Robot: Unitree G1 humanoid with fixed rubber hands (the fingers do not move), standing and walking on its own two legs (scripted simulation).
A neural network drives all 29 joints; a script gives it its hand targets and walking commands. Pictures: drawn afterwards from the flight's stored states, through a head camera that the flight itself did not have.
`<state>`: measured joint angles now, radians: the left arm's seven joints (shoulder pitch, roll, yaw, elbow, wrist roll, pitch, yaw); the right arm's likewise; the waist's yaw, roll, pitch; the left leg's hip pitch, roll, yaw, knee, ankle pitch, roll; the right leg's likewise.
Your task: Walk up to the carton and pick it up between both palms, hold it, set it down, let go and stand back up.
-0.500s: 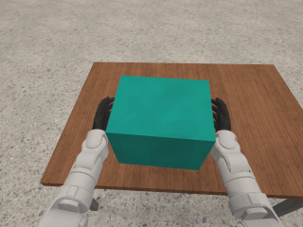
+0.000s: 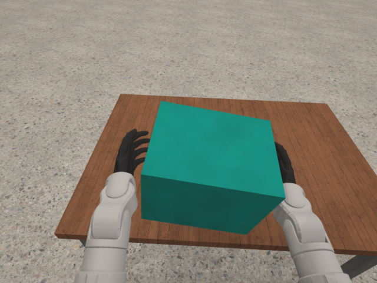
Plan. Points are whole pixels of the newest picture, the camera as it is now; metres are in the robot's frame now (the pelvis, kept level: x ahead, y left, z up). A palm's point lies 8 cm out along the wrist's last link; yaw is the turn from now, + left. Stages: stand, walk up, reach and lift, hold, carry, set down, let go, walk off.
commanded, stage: reach and lift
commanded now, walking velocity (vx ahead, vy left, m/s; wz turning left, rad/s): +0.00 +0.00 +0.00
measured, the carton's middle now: (205, 170) +0.33 -0.02 +0.09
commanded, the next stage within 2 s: hold in 0.98 s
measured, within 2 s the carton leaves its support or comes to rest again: neither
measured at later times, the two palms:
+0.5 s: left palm (142, 143) +0.35 +0.12 +0.15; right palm (296, 156) +0.34 -0.21 +0.13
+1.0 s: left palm (117, 157) +0.31 +0.16 +0.15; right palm (281, 159) +0.32 -0.17 +0.14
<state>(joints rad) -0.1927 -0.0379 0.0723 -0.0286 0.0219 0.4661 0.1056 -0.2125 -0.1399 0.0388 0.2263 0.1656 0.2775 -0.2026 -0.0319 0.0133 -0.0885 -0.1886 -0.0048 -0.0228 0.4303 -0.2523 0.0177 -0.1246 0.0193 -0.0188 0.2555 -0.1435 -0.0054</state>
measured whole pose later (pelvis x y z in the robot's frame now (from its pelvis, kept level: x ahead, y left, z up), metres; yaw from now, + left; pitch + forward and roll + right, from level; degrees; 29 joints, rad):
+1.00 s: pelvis +0.00 -0.02 +0.00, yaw +2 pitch -4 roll -2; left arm -0.26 0.00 0.15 -0.18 0.15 0.66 0.02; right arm -0.34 -0.10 0.06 0.17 0.24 0.41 -0.24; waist -0.07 -0.03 -0.01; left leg -0.07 -0.01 -0.06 0.40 -0.25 0.00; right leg -0.02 0.01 -0.06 0.28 -0.18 0.00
